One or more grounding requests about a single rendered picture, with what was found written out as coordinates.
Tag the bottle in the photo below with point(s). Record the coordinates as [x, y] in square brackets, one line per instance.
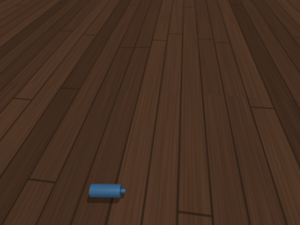
[106, 190]

